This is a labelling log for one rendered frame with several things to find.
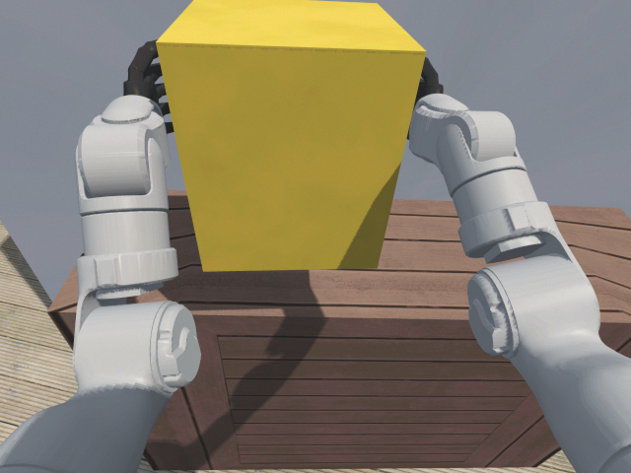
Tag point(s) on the right robot forearm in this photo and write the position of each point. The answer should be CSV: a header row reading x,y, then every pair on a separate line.
x,y
500,216

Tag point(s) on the left robot forearm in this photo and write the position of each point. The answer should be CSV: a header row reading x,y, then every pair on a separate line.
x,y
122,192

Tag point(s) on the right robot upper arm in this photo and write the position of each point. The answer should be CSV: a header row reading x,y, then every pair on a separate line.
x,y
541,315

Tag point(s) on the robot left hand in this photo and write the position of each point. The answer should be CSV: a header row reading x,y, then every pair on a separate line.
x,y
142,76

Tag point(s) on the left robot upper arm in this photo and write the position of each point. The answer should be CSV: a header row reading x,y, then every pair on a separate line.
x,y
129,361

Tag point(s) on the robot right hand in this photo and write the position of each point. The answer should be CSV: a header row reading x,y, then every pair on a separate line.
x,y
429,84

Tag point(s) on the carton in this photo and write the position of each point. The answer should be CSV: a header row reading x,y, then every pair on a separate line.
x,y
290,120

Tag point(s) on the pedestal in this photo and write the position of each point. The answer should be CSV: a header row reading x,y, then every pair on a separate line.
x,y
361,368

